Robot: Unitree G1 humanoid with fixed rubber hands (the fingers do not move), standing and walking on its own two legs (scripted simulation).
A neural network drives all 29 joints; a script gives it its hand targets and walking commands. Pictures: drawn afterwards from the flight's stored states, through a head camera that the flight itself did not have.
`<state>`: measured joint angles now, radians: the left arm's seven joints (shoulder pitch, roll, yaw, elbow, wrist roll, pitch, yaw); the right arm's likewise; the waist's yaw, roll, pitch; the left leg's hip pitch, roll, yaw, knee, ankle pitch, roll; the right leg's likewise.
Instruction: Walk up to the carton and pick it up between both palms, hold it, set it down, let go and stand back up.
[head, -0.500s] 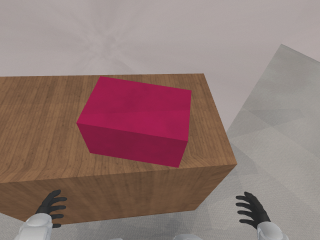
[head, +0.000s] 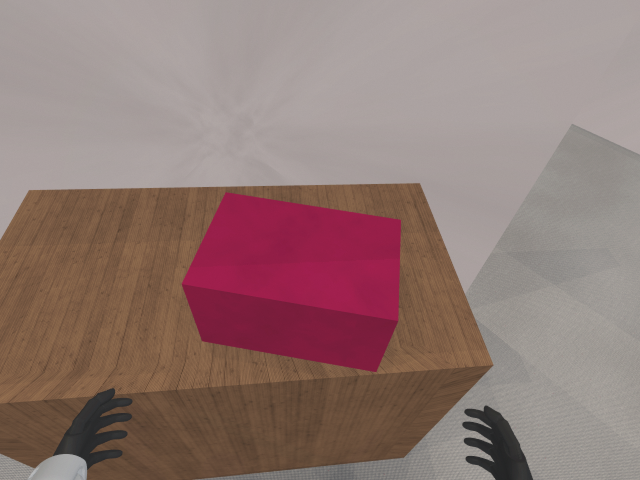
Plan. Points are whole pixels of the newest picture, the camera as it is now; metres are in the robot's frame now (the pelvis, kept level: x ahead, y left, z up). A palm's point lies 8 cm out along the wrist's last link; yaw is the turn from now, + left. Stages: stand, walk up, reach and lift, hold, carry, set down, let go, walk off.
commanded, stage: reach and lift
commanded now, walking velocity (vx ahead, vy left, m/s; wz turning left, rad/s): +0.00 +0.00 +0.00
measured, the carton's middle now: (300, 281) +0.41 +0.02 -0.04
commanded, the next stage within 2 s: none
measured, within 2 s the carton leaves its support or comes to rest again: neither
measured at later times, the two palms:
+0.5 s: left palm (45, 471) +0.15 +0.30 -0.03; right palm (482, 460) +0.15 -0.19 -0.04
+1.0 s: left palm (44, 451) +0.17 +0.29 -0.01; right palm (464, 440) +0.17 -0.17 -0.02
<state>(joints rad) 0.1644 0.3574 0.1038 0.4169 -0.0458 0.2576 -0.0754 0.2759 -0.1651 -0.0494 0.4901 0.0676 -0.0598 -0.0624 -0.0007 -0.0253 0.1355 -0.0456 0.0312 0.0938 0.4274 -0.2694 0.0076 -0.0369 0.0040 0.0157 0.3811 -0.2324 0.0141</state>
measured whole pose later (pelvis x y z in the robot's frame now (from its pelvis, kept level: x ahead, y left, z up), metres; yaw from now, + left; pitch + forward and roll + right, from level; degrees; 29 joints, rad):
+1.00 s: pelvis -0.01 +0.03 -0.01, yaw +1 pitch -9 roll -2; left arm 0.21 0.42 -0.05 0.37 -0.34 -0.20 -0.13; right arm 0.29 -0.05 -0.03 0.30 0.18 -0.16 -0.18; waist 0.05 0.01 0.09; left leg -0.07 0.01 0.09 0.52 -0.31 0.04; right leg -0.03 -0.02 0.01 0.42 -0.24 0.03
